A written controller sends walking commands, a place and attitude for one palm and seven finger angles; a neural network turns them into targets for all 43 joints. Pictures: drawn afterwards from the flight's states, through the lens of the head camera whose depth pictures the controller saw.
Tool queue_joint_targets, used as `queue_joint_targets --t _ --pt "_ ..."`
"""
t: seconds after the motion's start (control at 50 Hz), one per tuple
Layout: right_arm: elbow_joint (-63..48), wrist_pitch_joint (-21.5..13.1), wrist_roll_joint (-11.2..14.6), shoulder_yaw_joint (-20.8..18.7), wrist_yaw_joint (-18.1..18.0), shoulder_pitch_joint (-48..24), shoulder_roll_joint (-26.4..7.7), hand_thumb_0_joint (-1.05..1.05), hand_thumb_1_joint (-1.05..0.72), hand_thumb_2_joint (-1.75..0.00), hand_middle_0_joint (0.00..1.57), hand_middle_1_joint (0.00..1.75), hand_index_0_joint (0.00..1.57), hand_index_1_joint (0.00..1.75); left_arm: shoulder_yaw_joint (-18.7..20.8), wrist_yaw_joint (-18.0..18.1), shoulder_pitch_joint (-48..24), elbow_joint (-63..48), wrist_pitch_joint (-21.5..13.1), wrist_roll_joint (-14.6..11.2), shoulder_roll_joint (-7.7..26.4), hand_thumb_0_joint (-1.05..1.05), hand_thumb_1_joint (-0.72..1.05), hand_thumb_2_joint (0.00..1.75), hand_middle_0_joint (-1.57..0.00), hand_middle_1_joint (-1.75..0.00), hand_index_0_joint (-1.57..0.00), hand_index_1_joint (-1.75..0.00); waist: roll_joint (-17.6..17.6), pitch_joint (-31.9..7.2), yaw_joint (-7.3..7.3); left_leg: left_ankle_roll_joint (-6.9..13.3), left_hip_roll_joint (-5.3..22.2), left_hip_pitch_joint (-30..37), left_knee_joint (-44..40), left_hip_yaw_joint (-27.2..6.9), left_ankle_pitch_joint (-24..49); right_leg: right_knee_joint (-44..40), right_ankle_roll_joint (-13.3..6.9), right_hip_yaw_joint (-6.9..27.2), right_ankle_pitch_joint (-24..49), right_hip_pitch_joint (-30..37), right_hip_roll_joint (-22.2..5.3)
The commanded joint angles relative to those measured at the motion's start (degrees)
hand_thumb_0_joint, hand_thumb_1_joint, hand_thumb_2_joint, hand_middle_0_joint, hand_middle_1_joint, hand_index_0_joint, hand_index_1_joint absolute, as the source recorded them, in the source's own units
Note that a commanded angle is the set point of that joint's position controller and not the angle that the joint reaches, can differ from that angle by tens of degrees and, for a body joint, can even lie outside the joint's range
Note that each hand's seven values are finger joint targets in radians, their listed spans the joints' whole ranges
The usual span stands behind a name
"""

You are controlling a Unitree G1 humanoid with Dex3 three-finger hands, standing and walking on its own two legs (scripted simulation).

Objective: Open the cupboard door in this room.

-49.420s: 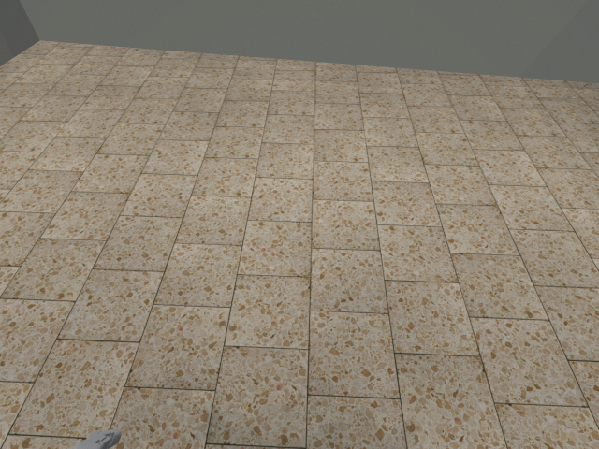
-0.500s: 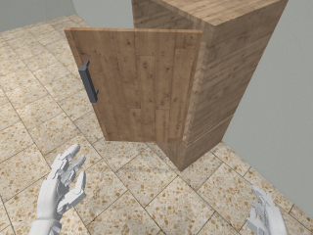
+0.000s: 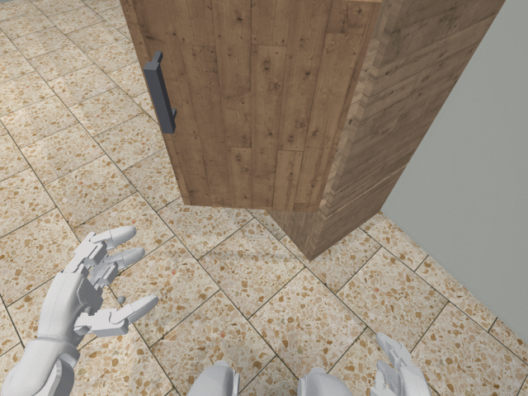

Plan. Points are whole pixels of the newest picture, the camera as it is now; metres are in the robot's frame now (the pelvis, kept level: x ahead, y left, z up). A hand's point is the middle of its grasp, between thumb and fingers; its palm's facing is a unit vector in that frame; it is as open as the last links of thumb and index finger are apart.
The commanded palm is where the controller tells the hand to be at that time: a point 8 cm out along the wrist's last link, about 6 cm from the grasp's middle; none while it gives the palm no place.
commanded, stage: raise the hand with hooked fingers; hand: left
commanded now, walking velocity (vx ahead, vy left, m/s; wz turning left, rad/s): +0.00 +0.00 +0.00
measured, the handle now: (163, 94) +0.61 +0.23 +0.08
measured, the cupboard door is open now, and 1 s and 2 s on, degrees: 51 51 51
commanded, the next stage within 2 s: move the hooked fingers beside the handle in 1.32 s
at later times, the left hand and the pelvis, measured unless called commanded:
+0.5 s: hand (75, 264) +0.27 +0.27 +0.07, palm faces +0.02 -1.00 -0.05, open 13.5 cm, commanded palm +0.25 +0.32 +0.08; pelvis +0.01 +0.02 +0.02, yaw +0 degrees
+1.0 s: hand (67, 219) +0.32 +0.28 +0.10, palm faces +0.00 -1.00 -0.04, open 14.0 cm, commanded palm +0.29 +0.33 +0.10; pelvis +0.03 +0.01 +0.03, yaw -1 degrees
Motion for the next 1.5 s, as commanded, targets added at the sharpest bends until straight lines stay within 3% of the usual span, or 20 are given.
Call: queue_joint_targets --t 0.0,0.06,0.18,0.32,0.36,0.4,0.54,0.58,0.66,0.7,0.8,0.88,0.94,1.02,1.12,1.14,1.36,1.4,1.42,1.48 --pt "-10.31 -5.06 0.3 -5.35 -0.65 -5.17 -11.18 0.0 -0.9 -0.9 0.2 0.3 0.2 0.3 6.07 1.68 -0.13 -11.54 -5.06 -1.17 7.66 0.0 -0.03 0.5 -0.27 -0.9 -0.27 -0.9 0.71 -13.13 1.87 0.0 -0.82 7.72 -13.08 -2.76 11.21 -9.87 0.64 2.6 4.04 10.14 0.45" --pt "-10.14 -5.36 0.39 -5.5 -0.61 -4.51 -12.33 0.0 -0.9 -0.9 0.2 0.3 0.2 0.3 5.99 1.47 -1.98 -10.0 -6.27 -1.32 8.23 0.0 -0.1 0.47 -0.27 -0.94 -0.27 -0.94 0.43 -9.95 1.1 -0.08 -0.8 7.01 -13.55 -2.97 8.96 -10.19 0.41 2.33 1.99 8.05 0.59" --pt "-10.28 -5.62 0.64 -5.64 -0.94 -2.43 -13.75 0.0 -0.9 -0.9 0.2 0.3 0.2 0.3 6.78 0.44 -7.05 -11.66 -6.66 -1.3 10.67 0.0 -0.24 0.41 -0.28 -1.03 -0.28 -1.03 2.82 -12.09 0.58 -0.65 -0.66 11.09 -15.46 -3.61 10.63 -10.13 0.23 1.72 4.22 8.57 0.68" --pt "-10.22 -4.87 0.82 -5.28 -0.87 -1.48 -13.89 0.0 -0.9 -0.9 0.2 0.3 0.2 0.3 7.67 0.07 -9.89 -10.65 -4.61 -1.29 11.86 0.0 -0.41 0.34 -0.29 -1.14 -0.29 -1.14 6.32 -11.22 0.54 -2.13 -0.03 15.95 -16.97 -4.54 17.2 -10.69 0.07 0.86 8.76 9.42 1.04" --pt "-10.22 -4.27 0.79 -5.1 -1.0 -1.22 -14.26 0.0 -0.9 -0.9 0.2 0.3 0.2 0.3 8.95 -0.63 -11.06 -7.17 -3.26 -1.53 13.22 0.0 -0.45 0.32 -0.3 -1.17 -0.3 -1.17 3.7 -9.69 0.33 -1.99 -0.04 15.16 -17.24 -4.66 16.52 -11.23 -0.02 0.8 9.0 9.85 1.47" --pt "-10.53 -3.86 0.9 -4.81 -1.1 -1.56 -14.23 0.0 -0.9 -0.9 0.2 0.3 0.2 0.3 9.14 -1.52 -14.34 -6.79 -2.38 -1.55 13.78 0.0 -0.5 0.3 -0.3 -1.2 -0.3 -1.2 5.34 -10.27 0.4 -1.95 -0.23 15.55 -17.84 -4.38 15.12 -11.87 0.1 1.08 8.44 10.32 1.26" --pt "-10.15 -3.47 1.02 -4.23 -1.73 -1.44 -14.24 0.0 -0.9 -0.9 0.2 0.3 0.2 0.3 11.28 -4.93 -21.13 -2.29 -0.5 -2.66 16.43 0.0 -0.5 0.3 -0.3 -1.2 -0.3 -1.2 3.94 -11.95 0.19 -1.68 -0.35 17.71 -17.99 -3.9 18.23 -13.42 0.08 1.49 11.9 13.01 1.49" --pt "-9.76 -3.42 0.84 -4.0 -1.57 -1.22 -14.39 0.0 -0.9 -0.9 0.2 0.3 0.2 0.3 12.67 -5.8 -23.39 -2.21 -0.46 -2.64 18.71 0.0 -0.5 0.3 -0.3 -1.2 -0.3 -1.2 6.24 -13.48 0.64 -2.09 -0.31 19.17 -18.0 -4.03 21.15 -13.15 -0.22 1.56 13.46 13.75 1.57" --pt "-9.25 -3.22 0.84 -3.95 -1.64 -0.77 -14.78 0.0 -0.9 -0.9 0.2 0.3 0.2 0.3 14.36 -7.28 -24.82 2.38 0.27 -3.46 20.29 0.0 -0.5 0.3 -0.3 -1.2 -0.3 -1.2 3.7 -12.63 0.64 -1.89 -0.41 18.73 -18.0 -3.96 22.63 -13.71 -0.28 1.61 15.29 14.89 1.79" --pt "-9.06 -3.08 1.01 -4.12 -1.65 -0.55 -14.74 0.0 -0.9 -0.9 0.2 0.3 0.2 0.3 14.9 -7.95 -26.58 2.57 0.3 -3.39 21.15 0.0 -0.5 0.3 -0.3 -1.2 -0.3 -1.2 5.33 -14.0 0.63 -1.8 -0.34 20.04 -18.36 -3.6 23.21 -14.29 -0.11 1.92 15.45 15.11 1.55" --pt "-8.55 -2.63 1.05 -4.2 -1.8 0.26 -15.09 0.0 -0.9 -0.9 0.2 0.3 0.2 0.3 16.89 -9.55 -29.72 6.63 0.64 -4.06 23.5 0.0 -0.5 0.3 -0.3 -1.2 -0.3 -1.2 3.97 -13.9 0.56 -1.42 -0.46 19.96 -18.86 -3.0 24.05 -15.17 -0.05 2.25 17.29 16.84 1.48" --pt "-8.95 -2.77 1.06 -4.53 -1.29 0.99 -14.99 0.0 -0.9 -0.9 0.2 0.3 0.2 0.3 15.62 -10.3 -27.02 7.13 0.39 -4.34 21.63 0.0 -0.5 0.3 -0.3 -1.2 -0.3 -1.2 4.52 -14.99 1.06 -1.36 -0.45 21.19 -18.71 -2.7 28.23 -15.23 0.01 2.38 19.94 17.51 1.35" --pt "-9.17 -2.43 1.11 -4.77 -1.01 0.76 -15.27 0.0 -0.9 -0.9 0.2 0.3 0.2 0.3 16.14 -10.03 -26.47 9.03 0.56 -4.36 21.75 0.0 -0.5 0.3 -0.3 -1.2 -0.3 -1.2 1.94 -12.49 0.88 -0.84 -0.76 18.31 -19.14 -2.2 23.43 -15.87 0.24 2.62 18.09 17.14 1.2" --pt "-9.52 -2.05 0.95 -4.88 -0.95 0.81 -14.99 0.0 -0.9 -0.9 0.2 0.3 0.2 0.3 17.81 -8.93 -27.94 6.79 -1.11 -4.31 23.46 0.0 -0.5 0.3 -0.3 -1.2 -0.3 -1.2 3.07 -14.81 1.24 -0.53 -0.98 18.7 -19.15 -1.63 22.77 -16.02 0.21 3.42 18.15 19.01 1.04" --pt "-9.15 -1.7 1.03 -4.62 -1.07 0.46 -14.69 0.0 -0.9 -0.9 0.2 0.3 0.2 0.3 16.9 -8.59 -28.62 7.73 -2.28 -3.94 22.74 0.0 -0.5 0.3 -0.3 -1.2 -0.3 -1.2 2.9 -12.89 0.41 0.01 -1.04 17.37 -19.02 -0.94 19.46 -16.85 0.47 4.42 16.63 18.91 0.99" --pt "-9.03 -1.69 1.18 -4.61 -1.2 0.08 -14.59 0.0 -0.9 -0.9 0.2 0.3 0.2 0.3 16.41 -8.64 -29.1 7.59 -2.39 -3.81 22.35 0.0 -0.5 0.3 -0.3 -1.2 -0.3 -1.2 4.52 -12.23 0.39 -0.04 -1.07 17.34 -19.21 -0.88 18.68 -17.05 0.39 4.46 15.73 18.41 0.86" --pt "-9.15 -1.42 1.17 -4.13 -1.68 -0.44 -14.55 0.0 -0.9 -0.9 0.2 0.3 0.2 0.3 16.39 -9.59 -29.95 10.15 -1.96 -4.43 22.45 0.0 -0.5 0.3 -0.3 -1.2 -0.3 -1.2 1.14 -11.42 0.16 0.37 -1.11 15.55 -18.53 -0.54 17.06 -17.86 0.65 5.92 15.27 19.85 0.73" --pt "-9.06 -1.46 1.29 -4.24 -1.64 -0.56 -14.34 0.0 -0.9 -0.9 0.2 0.3 0.2 0.3 16.1 -9.79 -29.87 9.88 -2.07 -4.15 22.1 0.0 -0.5 0.3 -0.3 -1.2 -0.3 -1.2 1.83 -12.98 0.39 0.34 -1.2 15.98 -18.58 -0.5 17.92 -17.57 0.79 5.97 16.48 20.66 0.5" --pt "-8.96 -1.58 1.3 -4.17 -1.7 -0.61 -14.28 0.0 -0.9 -0.9 0.2 0.3 0.2 0.3 15.4 -9.82 -31.96 9.14 -2.21 -4.1 21.73 0.0 -0.5 0.3 -0.3 -1.2 -0.3 -1.2 3.43 -12.78 -0.07 0.33 -1.29 16.38 -18.43 -0.38 17.79 -17.63 0.83 6.04 16.51 19.91 0.43" --pt "-7.92 -1.33 1.11 -4.12 -2.04 0.05 -14.6 0.0 -0.9 -0.9 0.2 0.3 0.2 0.3 15.98 -9.45 -37.14 11.28 -2.51 -3.27 23.59 0.0 -0.5 0.3 -0.3 -1.2 -0.3 -1.2 1.8 -12.21 -0.79 0.24 -0.96 16.01 -18.27 -0.91 17.42 -17.06 0.73 5.67 15.94 18.74 0.7"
